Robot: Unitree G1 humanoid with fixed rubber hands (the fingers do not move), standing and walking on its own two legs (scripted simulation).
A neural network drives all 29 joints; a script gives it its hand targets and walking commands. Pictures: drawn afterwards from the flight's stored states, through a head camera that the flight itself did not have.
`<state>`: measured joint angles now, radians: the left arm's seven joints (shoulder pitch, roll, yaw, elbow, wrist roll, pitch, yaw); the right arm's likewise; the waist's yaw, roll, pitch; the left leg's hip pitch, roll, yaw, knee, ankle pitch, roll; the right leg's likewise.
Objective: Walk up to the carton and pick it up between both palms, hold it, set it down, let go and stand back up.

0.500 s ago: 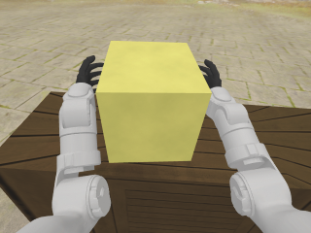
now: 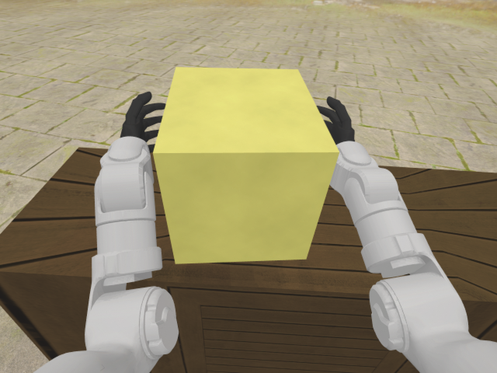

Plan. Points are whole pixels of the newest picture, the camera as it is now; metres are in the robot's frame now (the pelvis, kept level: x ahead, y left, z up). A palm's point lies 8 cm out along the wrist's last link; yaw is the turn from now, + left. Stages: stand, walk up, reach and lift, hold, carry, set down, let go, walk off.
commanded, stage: hold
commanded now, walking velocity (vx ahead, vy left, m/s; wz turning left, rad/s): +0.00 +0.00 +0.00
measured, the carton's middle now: (239, 161) +0.40 +0.00 +0.18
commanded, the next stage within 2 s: none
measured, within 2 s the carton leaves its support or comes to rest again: neither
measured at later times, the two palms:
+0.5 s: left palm (135, 143) +0.36 +0.16 +0.24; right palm (338, 145) +0.36 -0.15 +0.23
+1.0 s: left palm (136, 143) +0.36 +0.15 +0.24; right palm (339, 146) +0.36 -0.16 +0.23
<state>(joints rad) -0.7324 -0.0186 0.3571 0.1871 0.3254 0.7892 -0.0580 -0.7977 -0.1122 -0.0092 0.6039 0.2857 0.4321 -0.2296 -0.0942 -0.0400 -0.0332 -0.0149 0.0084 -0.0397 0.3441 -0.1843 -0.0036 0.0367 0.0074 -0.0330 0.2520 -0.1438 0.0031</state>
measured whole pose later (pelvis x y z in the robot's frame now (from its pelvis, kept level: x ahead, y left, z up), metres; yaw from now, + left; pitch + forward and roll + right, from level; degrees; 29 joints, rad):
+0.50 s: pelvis +0.00 +0.00 +0.00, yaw +0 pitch -8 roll -1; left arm -0.74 -0.01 0.36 0.20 0.32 0.78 -0.06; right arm -0.80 -0.11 -0.01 0.61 0.28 0.43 -0.23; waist -0.09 -0.04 -0.04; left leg -0.02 0.01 -0.04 0.34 -0.18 -0.01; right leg 0.03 0.01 -0.04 0.25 -0.14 0.00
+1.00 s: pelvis +0.00 +0.00 +0.00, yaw +0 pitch -8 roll -1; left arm -0.74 -0.01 0.36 0.20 0.32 0.78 -0.06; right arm -0.80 -0.12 0.00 0.61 0.28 0.43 -0.23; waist -0.09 -0.04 -0.04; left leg -0.02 0.01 -0.04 0.34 -0.18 -0.01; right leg 0.03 0.01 -0.03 0.25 -0.14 0.00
